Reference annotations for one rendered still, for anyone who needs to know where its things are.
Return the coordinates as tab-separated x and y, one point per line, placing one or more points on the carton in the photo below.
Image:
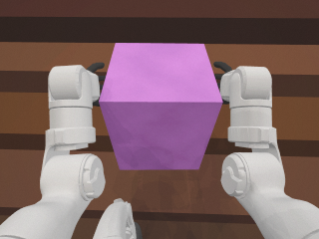
160	103

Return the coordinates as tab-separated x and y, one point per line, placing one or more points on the left robot shin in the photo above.
131	231

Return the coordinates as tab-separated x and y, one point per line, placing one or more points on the right robot upper arm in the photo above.
256	180

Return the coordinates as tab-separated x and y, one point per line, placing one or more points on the right robot hand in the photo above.
226	68

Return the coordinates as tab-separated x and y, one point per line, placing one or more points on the robot left forearm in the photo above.
71	93

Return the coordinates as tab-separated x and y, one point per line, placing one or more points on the left robot hand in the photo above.
93	68

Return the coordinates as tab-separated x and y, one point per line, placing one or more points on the left robot upper arm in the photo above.
69	182

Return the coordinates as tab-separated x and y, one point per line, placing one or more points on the robot right forearm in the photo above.
249	93

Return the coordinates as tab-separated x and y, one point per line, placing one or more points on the robot left thigh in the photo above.
114	222

